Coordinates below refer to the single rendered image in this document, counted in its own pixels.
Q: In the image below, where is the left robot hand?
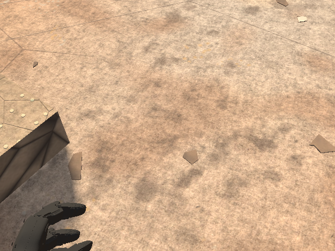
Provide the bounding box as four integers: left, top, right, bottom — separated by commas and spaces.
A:
12, 201, 93, 251

